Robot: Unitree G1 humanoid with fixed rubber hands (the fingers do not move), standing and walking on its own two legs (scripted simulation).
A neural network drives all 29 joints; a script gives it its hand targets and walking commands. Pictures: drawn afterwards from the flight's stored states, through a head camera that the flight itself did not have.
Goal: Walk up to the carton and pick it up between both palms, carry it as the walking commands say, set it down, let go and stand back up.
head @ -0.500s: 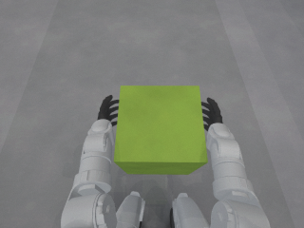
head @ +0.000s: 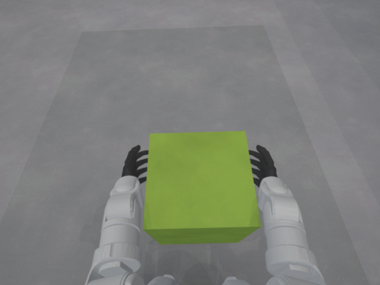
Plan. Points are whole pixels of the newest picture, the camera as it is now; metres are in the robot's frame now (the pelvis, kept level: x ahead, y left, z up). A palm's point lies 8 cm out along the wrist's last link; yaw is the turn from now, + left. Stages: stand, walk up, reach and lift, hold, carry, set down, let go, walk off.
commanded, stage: reach and lift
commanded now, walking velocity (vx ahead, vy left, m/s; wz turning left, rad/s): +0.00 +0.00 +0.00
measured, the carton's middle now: (198, 193) +0.32 +0.02 -0.07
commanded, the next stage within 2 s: hold in 1.70 s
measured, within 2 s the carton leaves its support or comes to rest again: neither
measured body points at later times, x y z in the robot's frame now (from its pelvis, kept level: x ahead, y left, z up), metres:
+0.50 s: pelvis +0.01 +0.00 +0.02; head -0.03 +0.00 +0.47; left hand +0.31 +0.17 +0.05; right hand +0.32 -0.14 +0.05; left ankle +0.02 +0.13 -0.72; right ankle +0.03 -0.11 -0.72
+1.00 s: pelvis +0.01 +0.00 +0.02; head -0.02 +0.01 +0.47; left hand +0.32 +0.16 +0.06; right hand +0.32 -0.14 +0.07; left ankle +0.02 +0.13 -0.72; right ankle +0.03 -0.11 -0.72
